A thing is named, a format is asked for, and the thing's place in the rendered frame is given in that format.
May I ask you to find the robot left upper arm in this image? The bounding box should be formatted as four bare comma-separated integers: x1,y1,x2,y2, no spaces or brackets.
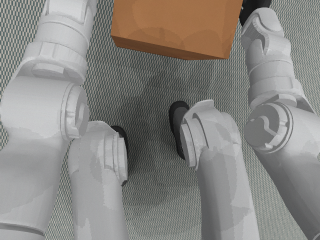
0,75,90,240

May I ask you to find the right robot forearm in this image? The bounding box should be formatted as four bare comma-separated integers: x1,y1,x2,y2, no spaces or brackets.
240,7,317,115

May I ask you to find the carton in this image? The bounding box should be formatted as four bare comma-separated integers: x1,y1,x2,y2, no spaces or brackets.
110,0,243,60

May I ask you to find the left robot shin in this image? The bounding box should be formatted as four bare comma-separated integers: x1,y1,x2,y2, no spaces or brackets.
67,121,124,182

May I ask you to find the robot right upper arm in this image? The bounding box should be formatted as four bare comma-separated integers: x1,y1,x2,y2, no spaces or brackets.
243,101,320,240

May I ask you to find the left robot forearm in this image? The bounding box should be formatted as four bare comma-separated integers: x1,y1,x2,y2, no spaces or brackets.
0,0,97,130

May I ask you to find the right robot thigh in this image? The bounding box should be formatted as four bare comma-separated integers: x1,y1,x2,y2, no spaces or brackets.
180,109,260,240

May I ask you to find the robot right hand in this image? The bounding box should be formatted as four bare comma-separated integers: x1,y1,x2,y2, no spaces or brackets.
239,0,272,27

